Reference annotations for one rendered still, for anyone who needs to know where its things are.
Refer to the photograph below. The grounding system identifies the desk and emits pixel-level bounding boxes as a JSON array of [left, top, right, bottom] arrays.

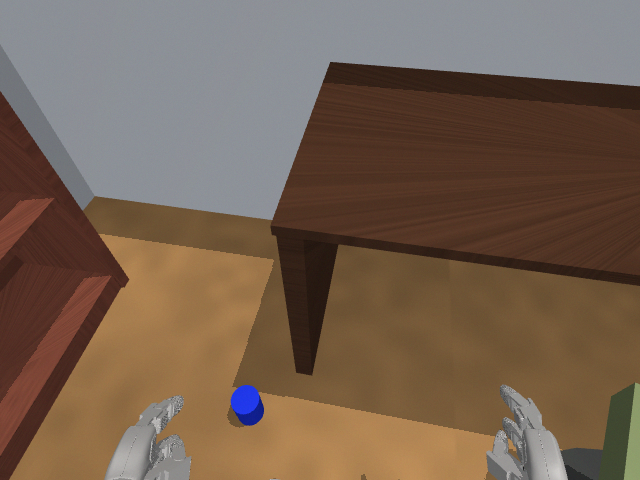
[[270, 62, 640, 376]]

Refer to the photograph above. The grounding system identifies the bookshelf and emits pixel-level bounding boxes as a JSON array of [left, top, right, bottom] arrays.
[[0, 91, 129, 480]]

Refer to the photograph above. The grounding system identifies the office chair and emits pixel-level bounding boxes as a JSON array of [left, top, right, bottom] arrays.
[[523, 382, 640, 480]]

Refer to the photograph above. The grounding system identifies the can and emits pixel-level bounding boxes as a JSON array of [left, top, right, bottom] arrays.
[[231, 385, 264, 426]]

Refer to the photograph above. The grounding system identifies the left robot hand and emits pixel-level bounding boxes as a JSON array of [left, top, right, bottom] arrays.
[[104, 395, 191, 480]]

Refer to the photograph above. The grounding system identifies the right robot hand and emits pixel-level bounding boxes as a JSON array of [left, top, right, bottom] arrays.
[[486, 384, 568, 480]]

